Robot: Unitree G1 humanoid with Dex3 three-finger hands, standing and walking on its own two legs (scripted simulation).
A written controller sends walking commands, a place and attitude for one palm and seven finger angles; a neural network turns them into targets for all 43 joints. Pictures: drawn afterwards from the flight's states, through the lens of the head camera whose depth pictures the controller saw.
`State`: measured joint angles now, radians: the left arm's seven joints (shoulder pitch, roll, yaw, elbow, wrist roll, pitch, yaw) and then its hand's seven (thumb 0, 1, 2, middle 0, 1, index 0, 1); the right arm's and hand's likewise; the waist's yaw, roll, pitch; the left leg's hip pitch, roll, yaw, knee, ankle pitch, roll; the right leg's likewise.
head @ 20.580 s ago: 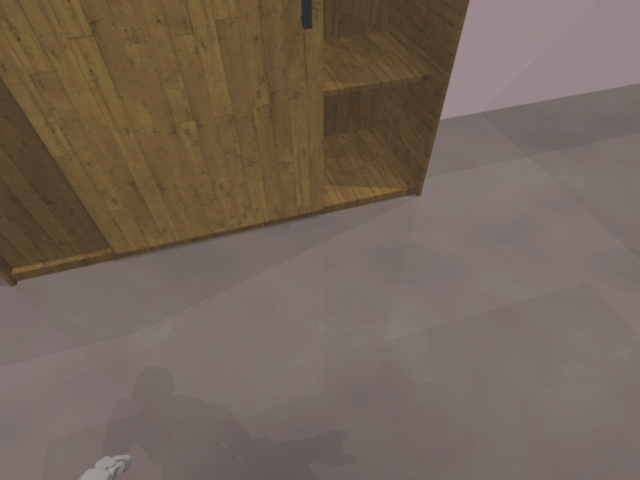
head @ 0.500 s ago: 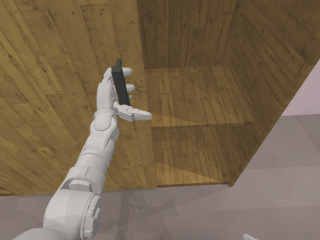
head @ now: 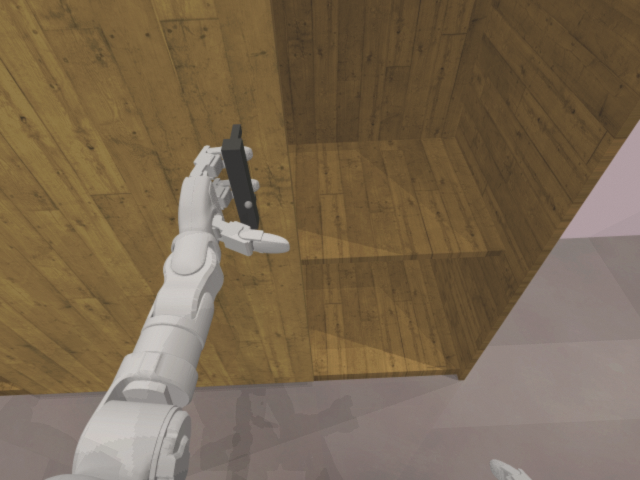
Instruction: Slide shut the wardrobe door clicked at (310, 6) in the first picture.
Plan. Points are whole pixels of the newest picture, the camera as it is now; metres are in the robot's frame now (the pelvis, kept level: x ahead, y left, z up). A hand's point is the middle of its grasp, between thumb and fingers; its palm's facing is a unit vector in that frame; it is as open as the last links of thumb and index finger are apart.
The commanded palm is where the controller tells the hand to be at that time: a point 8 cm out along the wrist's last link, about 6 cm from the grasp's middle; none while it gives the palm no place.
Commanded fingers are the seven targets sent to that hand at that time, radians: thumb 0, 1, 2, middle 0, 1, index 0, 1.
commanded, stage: grip the handle and tug to test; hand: left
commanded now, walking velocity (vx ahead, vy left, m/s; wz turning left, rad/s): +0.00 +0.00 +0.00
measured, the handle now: (243, 178) +0.48 +0.11 +0.13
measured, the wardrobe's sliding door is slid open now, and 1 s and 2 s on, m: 0.46 0.46 0.46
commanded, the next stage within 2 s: tug the door sideways, standing still in 1.42 s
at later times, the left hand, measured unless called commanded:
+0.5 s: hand (254, 202) +0.43 +0.09 +0.13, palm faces +0.05 -1.00 +0.00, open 8.6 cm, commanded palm +0.40 +0.14 +0.13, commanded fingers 0.00 0.71 0.82 -0.43 -1.37 -0.43 -1.37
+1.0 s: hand (256, 201) +0.43 +0.09 +0.13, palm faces +0.05 -1.00 +0.01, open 5.8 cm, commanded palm +0.39 +0.14 +0.13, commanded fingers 0.00 0.90 0.90 -0.45 -1.40 -0.45 -1.40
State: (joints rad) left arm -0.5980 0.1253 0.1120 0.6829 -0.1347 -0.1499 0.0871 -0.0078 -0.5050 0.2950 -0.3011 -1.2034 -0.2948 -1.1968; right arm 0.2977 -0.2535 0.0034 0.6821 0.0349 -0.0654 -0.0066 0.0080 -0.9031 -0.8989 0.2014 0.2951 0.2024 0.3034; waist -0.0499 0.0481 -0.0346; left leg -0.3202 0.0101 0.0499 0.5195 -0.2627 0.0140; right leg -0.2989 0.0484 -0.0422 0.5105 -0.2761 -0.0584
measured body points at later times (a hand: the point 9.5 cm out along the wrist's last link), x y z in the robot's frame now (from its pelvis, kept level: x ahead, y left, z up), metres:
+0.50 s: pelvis +0.00 +0.01 +0.00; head +0.02 -0.01 +0.45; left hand +0.42 +0.14 +0.13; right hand +0.09 -0.23 -0.13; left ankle +0.00 +0.11 -0.74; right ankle -0.01 -0.08 -0.74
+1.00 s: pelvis +0.01 +0.01 +0.00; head +0.03 -0.01 +0.45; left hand +0.42 +0.14 +0.13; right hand +0.11 -0.24 -0.12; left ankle +0.00 +0.11 -0.74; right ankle -0.01 -0.08 -0.74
